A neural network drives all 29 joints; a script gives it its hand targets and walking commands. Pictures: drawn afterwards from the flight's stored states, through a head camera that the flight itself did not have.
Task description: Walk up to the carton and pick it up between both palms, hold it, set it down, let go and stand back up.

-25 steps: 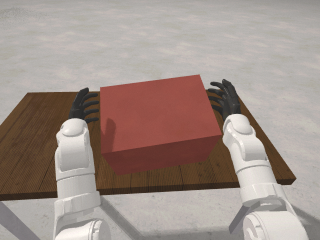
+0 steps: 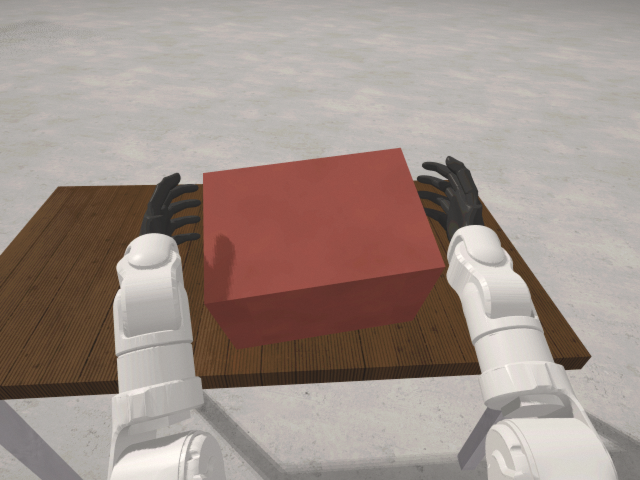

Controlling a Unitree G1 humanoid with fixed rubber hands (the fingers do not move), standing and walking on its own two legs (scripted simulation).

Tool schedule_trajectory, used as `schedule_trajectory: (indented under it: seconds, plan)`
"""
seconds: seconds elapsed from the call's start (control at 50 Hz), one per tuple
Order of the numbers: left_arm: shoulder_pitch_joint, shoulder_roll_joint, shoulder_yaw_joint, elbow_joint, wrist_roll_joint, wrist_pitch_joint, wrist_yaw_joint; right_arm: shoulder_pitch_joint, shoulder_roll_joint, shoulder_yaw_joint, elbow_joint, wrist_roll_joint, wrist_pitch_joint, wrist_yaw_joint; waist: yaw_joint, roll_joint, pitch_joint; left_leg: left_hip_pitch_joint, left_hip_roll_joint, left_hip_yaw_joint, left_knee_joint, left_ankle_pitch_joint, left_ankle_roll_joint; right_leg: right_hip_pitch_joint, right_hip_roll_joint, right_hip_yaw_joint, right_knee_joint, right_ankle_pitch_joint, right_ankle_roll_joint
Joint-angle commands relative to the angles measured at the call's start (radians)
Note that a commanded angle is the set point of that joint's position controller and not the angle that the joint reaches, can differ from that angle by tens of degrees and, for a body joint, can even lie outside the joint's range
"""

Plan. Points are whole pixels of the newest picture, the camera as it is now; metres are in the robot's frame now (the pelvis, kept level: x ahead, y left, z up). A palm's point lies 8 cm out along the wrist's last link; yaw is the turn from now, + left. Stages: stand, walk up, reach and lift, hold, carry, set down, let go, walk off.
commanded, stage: hold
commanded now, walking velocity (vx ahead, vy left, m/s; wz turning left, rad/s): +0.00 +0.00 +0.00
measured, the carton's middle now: (315, 252) +0.42 +0.00 +0.10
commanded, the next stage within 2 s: none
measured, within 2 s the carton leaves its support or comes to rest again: neither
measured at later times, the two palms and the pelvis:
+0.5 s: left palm (163, 244) +0.36 +0.18 +0.18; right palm (462, 228) +0.35 -0.18 +0.19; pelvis +0.01 +0.00 +0.00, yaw +0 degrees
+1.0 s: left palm (160, 240) +0.36 +0.19 +0.18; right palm (460, 223) +0.36 -0.17 +0.19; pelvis +0.00 +0.00 +0.00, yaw +0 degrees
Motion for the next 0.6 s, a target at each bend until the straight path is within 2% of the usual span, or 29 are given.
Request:
schedule_trajectory:
  seconds: [0.0, 0.14, 0.3, 0.42, 0.58]
  plan:
    - [-0.529, -0.338, -0.349, -0.076, -0.166, -0.07, -0.163, -0.525, 0.373, 0.308, -0.165, 0.052, -0.033, 0.141, -0.011, 0.044, -0.266, 0.086, -0.034, 0.028, -0.025, 0.02, 0.008, 0.005, 0.002, -0.005, -0.043, 0.061, 0.025]
    - [-0.503, -0.341, -0.368, -0.117, -0.174, -0.073, -0.159, -0.506, 0.359, 0.332, -0.199, 0.074, -0.037, 0.138, -0.017, 0.061, -0.3, 0.132, -0.033, 0.021, -0.001, 0.138, -0.01, 0.015, 0.017, -0.019, -0.032, 0.137, 0.026]
    - [-0.466, -0.336, -0.404, -0.176, -0.187, -0.067, -0.145, -0.472, 0.339, 0.359, -0.235, 0.098, -0.034, 0.141, -0.018, 0.074, -0.315, 0.181, -0.02, 0.006, 0.021, 0.225, -0.024, -0.014, 0.03, -0.023, -0.028, 0.146, 0.019]
    - [-0.48, -0.335, -0.406, -0.179, -0.19, -0.067, -0.144, -0.483, 0.347, 0.36, -0.234, 0.098, -0.033, 0.142, -0.012, 0.071, -0.297, 0.152, -0.023, 0.011, 0.012, 0.168, -0.019, -0.013, 0.024, -0.017, -0.03, 0.121, 0.017]
    - [-0.507, -0.335, -0.383, -0.128, -0.18, -0.069, -0.149, -0.515, 0.364, 0.343, -0.214, 0.079, -0.032, 0.141, -0.007, 0.053, -0.283, 0.112, -0.033, 0.019, -0.007, 0.074, -0.002, -0.006, 0.012, -0.007, -0.035, 0.093, 0.021]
